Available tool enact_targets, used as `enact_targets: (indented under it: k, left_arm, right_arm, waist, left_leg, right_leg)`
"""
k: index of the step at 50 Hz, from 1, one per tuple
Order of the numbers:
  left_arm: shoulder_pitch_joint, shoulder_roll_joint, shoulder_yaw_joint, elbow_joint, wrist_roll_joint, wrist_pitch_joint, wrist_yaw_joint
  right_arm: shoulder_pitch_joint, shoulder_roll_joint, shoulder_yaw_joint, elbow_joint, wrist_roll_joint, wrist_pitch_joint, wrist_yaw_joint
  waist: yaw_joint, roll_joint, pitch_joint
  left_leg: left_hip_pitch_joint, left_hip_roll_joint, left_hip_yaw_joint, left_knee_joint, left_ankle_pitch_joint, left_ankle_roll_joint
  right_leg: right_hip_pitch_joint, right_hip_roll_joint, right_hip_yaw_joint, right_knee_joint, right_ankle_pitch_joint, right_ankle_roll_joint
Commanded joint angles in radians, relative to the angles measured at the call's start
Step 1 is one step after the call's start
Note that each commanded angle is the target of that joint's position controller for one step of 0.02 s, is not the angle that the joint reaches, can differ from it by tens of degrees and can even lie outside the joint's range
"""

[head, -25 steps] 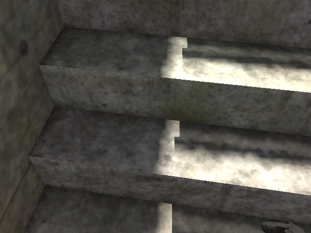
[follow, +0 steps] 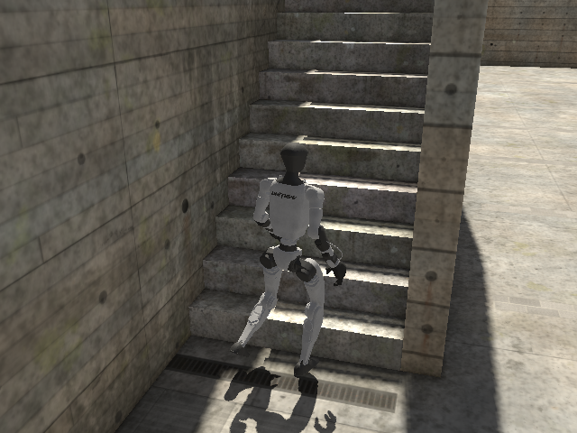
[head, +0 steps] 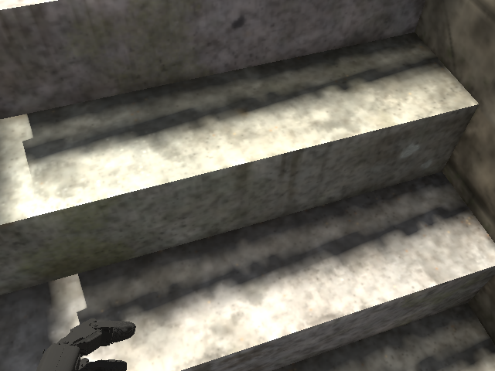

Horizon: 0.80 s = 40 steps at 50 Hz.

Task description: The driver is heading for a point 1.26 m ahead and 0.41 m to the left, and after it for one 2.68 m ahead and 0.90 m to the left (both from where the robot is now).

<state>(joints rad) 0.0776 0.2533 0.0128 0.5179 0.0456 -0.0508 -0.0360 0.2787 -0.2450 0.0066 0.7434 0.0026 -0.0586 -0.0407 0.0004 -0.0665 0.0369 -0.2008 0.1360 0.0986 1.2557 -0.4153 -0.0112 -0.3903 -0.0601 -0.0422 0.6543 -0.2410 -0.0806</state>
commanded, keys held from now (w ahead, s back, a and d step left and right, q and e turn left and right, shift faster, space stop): w+q+shift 0.82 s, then w+shift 0.06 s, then w+e+shift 0.12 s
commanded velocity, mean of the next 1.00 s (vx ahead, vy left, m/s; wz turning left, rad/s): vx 0.99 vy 0.00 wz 0.62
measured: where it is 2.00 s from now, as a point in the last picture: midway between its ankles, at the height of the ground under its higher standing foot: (240, 204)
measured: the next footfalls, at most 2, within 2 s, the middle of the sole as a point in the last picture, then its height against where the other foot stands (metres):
left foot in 0.30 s outside the picture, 0.21 m higher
right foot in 0.68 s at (332, 306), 0.20 m higher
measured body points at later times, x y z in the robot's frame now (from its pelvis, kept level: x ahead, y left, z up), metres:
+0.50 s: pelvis +0.20 -0.01 +0.18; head +0.18 -0.04 +0.63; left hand +0.27 +0.25 +0.12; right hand +0.44 -0.16 +0.07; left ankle +0.14 +0.07 -0.52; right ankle +0.26 -0.14 -0.19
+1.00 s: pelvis +0.35 +0.00 +0.37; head +0.33 +0.00 +0.82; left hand +0.34 +0.29 +0.27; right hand +0.65 -0.12 +0.31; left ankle +0.30 +0.08 -0.17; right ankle +0.40 -0.14 -0.32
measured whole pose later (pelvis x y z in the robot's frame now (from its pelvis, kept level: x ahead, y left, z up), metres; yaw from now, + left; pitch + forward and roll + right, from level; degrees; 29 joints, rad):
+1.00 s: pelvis +0.35 +0.00 +0.37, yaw +39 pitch +0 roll -1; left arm 0.23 0.21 -0.01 0.67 0.06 -0.03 0.07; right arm 0.20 -0.28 -0.04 0.51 0.02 0.06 0.00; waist -0.09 0.01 -0.05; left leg -0.85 0.01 0.03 1.70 -0.14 -0.02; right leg -0.31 -0.23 -0.30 0.92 -0.57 0.05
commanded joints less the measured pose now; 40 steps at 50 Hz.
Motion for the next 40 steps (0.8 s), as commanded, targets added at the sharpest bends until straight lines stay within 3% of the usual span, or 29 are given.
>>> enact_targets:
  k: [1,2,3,5,6,7,9,11,12,13,15,16,17,18,19,20,21,22,24,27,30,31,33,34,35,36,37,38,40]
  left_arm:
    - [0.534,0.214,0.084,0.24,0.076,0.019,0.009]
    - [0.608,0.189,0.083,0.314,0.058,0.032,0.006]
    - [0.571,0.128,0.064,0.355,0.027,0.049,0.015]
    - [0.277,0.023,0.002,0.344,0.005,0.046,0.036]
    - [0.497,-0.05,-0.009,0.432,0.009,0.008,0.034]
    - [0.756,-0.076,-0.011,0.551,0.045,-0.015,0.047]
    - [0.685,0.004,0.01,0.548,0.056,-0.033,0.101]
    - [0.49,0.035,0.004,0.488,0.013,-0.031,0.135]
    - [0.309,0.073,0.005,0.449,-0.018,-0.019,0.137]
    - [0.39,0.14,0.008,0.46,-0.058,-0.017,0.152]
    - [0.55,0.245,0.045,0.503,-0.008,-0.05,0.101]
    - [0.349,0.345,0.076,0.413,-0.017,-0.087,0.079]
    - [0.16,0.335,0.093,0.32,-0.033,-0.101,0.049]
    - [0.061,0.202,0.068,0.277,-0.024,-0.101,0.016]
    - [-0.075,0.074,0.045,0.171,-0.019,-0.11,-0.004]
    - [-0.141,-0.083,-0.023,0.067,-0.028,-0.094,-0.003]
    - [-0.092,-0.189,-0.081,0.009,0.001,-0.086,0.008]
    - [-0.009,-0.213,-0.113,-0.015,0.003,-0.094,0.013]
    - [0.02,-0.184,-0.136,-0.078,-0.032,-0.082,0.014]
    - [0.031,-0.131,-0.145,-0.117,-0.018,-0.055,0.034]
    - [-0.16,-0.147,-0.19,-0.211,0.062,-0.055,0.06]
    - [-0.135,-0.135,-0.161,-0.207,0.047,-0.05,0.073]
    - [0.262,0.105,-0.013,-0.09,0.01,-0.047,0.072]
    - [0.492,0.204,0.033,0.013,-0.002,-0.054,0.06]
    - [0.575,0.297,0.055,0.102,0.009,-0.04,0.069]
    - [0.32,0.173,0.025,0.028,0.011,-0.049,0.088]
    - [0.17,0.094,0.015,0.021,-0.014,-0.036,0.091]
    - [0.127,-0.036,-0.013,0.1,-0.025,-0.013,0.08]
    - [-0.19,-0.199,-0.052,0.072,-0.002,-0.002,0.078]
  right_arm:
    - [-0.173,0.026,0.01,-0.14,0.035,-0.129,0.046]
    - [-0.254,0.003,0.006,-0.174,0.063,-0.124,0.052]
    - [-0.321,0.133,0.055,-0.239,0.056,-0.099,0.058]
    - [-0.317,0.21,0.105,-0.321,0.072,-0.035,0.091]
    - [-0.49,0.223,0.113,-0.383,0.03,-0.064,0.1]
    - [-0.664,0.263,0.126,-0.442,-0.01,-0.093,0.093]
    - [-0.584,0.233,0.13,-0.497,0.003,-0.093,0.104]
    - [-0.621,0.201,0.135,-0.55,-0.002,-0.054,0.133]
    - [-0.635,0.205,0.141,-0.574,-0.027,-0.036,0.132]
    - [-0.69,0.169,0.141,-0.608,-0.015,-0.017,0.106]
    - [-0.477,0.103,0.082,-0.482,-0.01,0.014,0.093]
    - [-0.118,-0.045,0.008,-0.381,-0.039,0.042,0.066]
    - [0.07,-0.147,-0.033,-0.268,-0.045,0.062,0.034]
    - [0.097,-0.196,-0.057,-0.139,-0.046,0.083,0.003]
    - [-0.045,-0.094,-0.024,-0.141,-0.069,0.088,0.003]
    - [-0.114,-0.048,-0.004,-0.104,-0.035,0.083,0.017]
    - [-0.124,-0.009,0.0,-0.041,-0.013,0.071,0.04]
    - [-0.123,0.052,0.011,0.006,-0.036,0.058,0.061]
    - [-0.212,0.081,0.011,0.05,-0.038,0.048,0.083]
    - [-0.16,0.033,-0.017,0.062,0.006,0.011,0.066]
    - [-0.085,-0.14,-0.068,0.041,0.08,0.018,0.045]
    - [0.028,-0.172,-0.073,0.087,0.076,0.006,0.036]
    - [-0.074,-0.389,-0.132,0.079,0.043,-0.018,0.028]
    - [-0.188,-0.317,-0.123,0.039,0.014,-0.04,0.028]
    - [-0.217,-0.078,-0.071,-0.079,-0.003,-0.058,0.062]
    - [-0.094,-0.021,-0.056,-0.074,0.008,-0.073,0.093]
    - [-0.198,-0.012,-0.057,-0.152,0.044,-0.053,0.095]
    - [-0.232,0.001,-0.041,-0.169,0.026,-0.01,0.084]
    - [0.115,-0.075,-0.075,-0.117,0.042,0.071,0.08]
  waist:
    - [0.179,-0.032,-0.413]
    - [0.187,0.048,-0.361]
    - [0.142,-0.005,-0.302]
    - [-0.025,-0.158,-0.036]
    - [0.112,-0.028,-0.024]
    - [0.22,-0.034,-0.139]
    - [0.118,-0.057,-0.412]
    - [0.022,0.053,-0.423]
    - [-0.065,0.037,-0.358]
    - [-0.028,-0.123,-0.327]
    - [-0.037,-0.216,-0.496]
    - [-0.276,-0.152,-0.645]
    - [-0.372,0.176,-0.616]
    - [-0.284,0.552,-0.589]
    - [-0.204,0.326,-0.379]
    - [-0.123,0.167,-0.126]
    - [-0.021,0.059,0.04]
    - [0.053,0.054,0.118]
    - [0.175,0.155,0.188]
    - [0.193,0.176,0.175]
    - [0.128,0.104,-0.087]
    - [0.137,0.132,-0.237]
    - [0.376,0.243,-0.5]
    - [0.428,0.124,-0.538]
    - [0.3,-0.502,-0.515]
    - [0.156,-0.429,-0.474]
    - [0.109,-0.274,-0.29]
    - [0.047,-0.083,-0.108]
    - [-0.242,-0.1,-0.06]
  left_leg:
    - [-0.951,-0.254,-0.269,1.048,-0.234,0.095]
    - [-1.179,-0.25,-0.214,1.05,-0.198,0.092]
    - [-1.345,-0.202,-0.169,1.181,-0.239,0.077]
    - [-1.318,-0.169,-0.159,1.316,-0.299,0.086]
    - [-1.449,-0.154,-0.066,1.253,-0.225,0.079]
    - [-1.575,-0.197,-0.01,1.247,-0.266,0.068]
    - [-1.372,-0.102,-0.119,1.024,-0.271,0.057]
    - [-0.925,-0.086,-0.027,0.559,-0.209,0.042]
    - [-0.531,-0.122,0.051,0.218,-0.195,0.046]
    - [-0.362,-0.231,0.078,-0.071,-0.626,0.027]
    - [0.099,-0.267,0.034,0.004,-0.345,0.059]
    - [0.208,-0.255,-0.177,-0.123,-0.333,0.128]
    - [0.379,-0.147,-0.485,-0.454,-0.13,0.271]
    - [0.407,0.06,-0.911,-0.743,0.104,0.428]
    - [0.25,0.138,-0.899,-0.745,-0.131,0.402]
    - [0.023,0.082,-0.738,-0.739,-0.11,0.316]
    - [-0.145,0.036,-0.601,-0.772,0.036,0.251]
    - [-0.195,0.002,-0.549,-0.814,0.167,0.233]
    - [-0.465,-0.085,-0.414,-0.939,0.158,0.22]
    - [-0.558,-0.075,-0.445,-1.032,0.052,0.259]
    - [-0.741,-0.103,-0.384,-1.268,0.124,0.26]
    - [-0.656,-0.062,-0.419,-1.215,0.501,0.256]
    - [-0.131,-0.007,-0.392,-0.789,1.607,0.197]
    - [-0.199,-0.036,-0.396,-0.44,1.54,0.195]
    - [-0.517,-0.216,-0.349,-0.014,0.449,0.167]
    - [-0.614,-0.226,-0.465,0.412,0.341,0.123]
    - [-0.732,-0.217,-0.38,0.54,0.318,0.088]
    - [-0.803,-0.169,-0.266,0.588,0.331,0.109]
    - [-0.695,-0.147,-0.213,0.676,0.297,0.025]
  right_leg:
    - [0.952,-0.32,0.224,0.122,1.635,-0.188]
    - [0.981,-0.318,0.244,-0.004,1.215,-0.164]
    - [0.923,-0.321,0.257,-0.094,0.831,-0.14]
    - [0.412,-0.322,0.121,-0.33,0.502,-0.07]
    - [0.651,-0.176,0.132,-0.213,0.78,-0.005]
    - [0.976,-0.155,0.145,-0.092,1.257,0.01]
    - [1.075,-0.249,0.248,-0.13,1.329,-0.048]
    - [0.721,-0.236,0.155,-0.326,1.3,-0.042]
    - [0.382,-0.19,0.023,-0.424,1.552,-0.011]
    - [0.331,-0.197,0.119,-0.43,1.856,-0.051]
    - [0.246,-0.294,0.158,-0.118,2.871,-0.089]
    - [0.201,-0.247,0.123,0.155,2.785,-0.111]
    - [-0.138,-0.115,0.128,0.597,1.698,-0.093]
    - [-0.482,0.104,0.152,1.203,0.214,-0.021]
    - [-0.789,0.103,0.215,1.649,0.032,-0.042]
    - [-0.903,0.085,0.18,1.714,-0.08,-0.034]
    - [-0.989,0.08,0.145,1.811,-0.168,-0.02]
    - [-1.043,0.07,0.127,1.876,-0.177,0.003]
    - [-0.917,0.04,0.086,1.787,-0.234,0.03]
    - [-0.887,0.004,0.078,1.67,-0.08,0.078]
    - [-0.174,-0.001,-0.111,0.866,-0.143,0.069]
    - [0.103,0.037,-0.089,0.775,-0.282,0.06]
    - [0.266,0.107,0.009,0.565,-0.591,0.058]
    - [0.42,0.02,0.301,0.374,-0.671,-0.016]
    - [0.491,-0.231,0.905,-0.117,-0.798,-0.14]
    - [0.383,-0.374,1.093,-0.215,-0.683,-0.164]
    - [0.236,-0.352,0.875,-0.202,-0.621,-0.122]
    - [0.106,-0.278,0.507,-0.05,-0.369,-0.086]
    - [-0.137,-0.265,0.099,0.065,-0.148,0.01]
Keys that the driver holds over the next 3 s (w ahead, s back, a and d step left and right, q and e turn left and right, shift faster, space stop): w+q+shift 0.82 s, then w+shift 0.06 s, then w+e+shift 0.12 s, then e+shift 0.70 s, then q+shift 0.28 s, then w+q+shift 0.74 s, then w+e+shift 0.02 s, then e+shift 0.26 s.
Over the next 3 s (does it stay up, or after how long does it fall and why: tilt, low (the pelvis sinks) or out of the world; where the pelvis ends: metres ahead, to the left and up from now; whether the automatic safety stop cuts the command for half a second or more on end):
stays up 0.55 0.07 0.55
